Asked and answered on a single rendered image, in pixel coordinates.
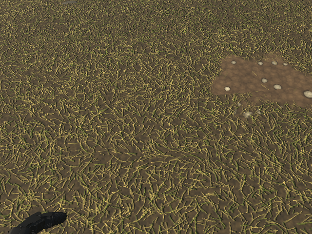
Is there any left robot hand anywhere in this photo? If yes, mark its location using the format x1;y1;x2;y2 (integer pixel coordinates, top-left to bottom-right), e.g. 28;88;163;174
7;212;67;234

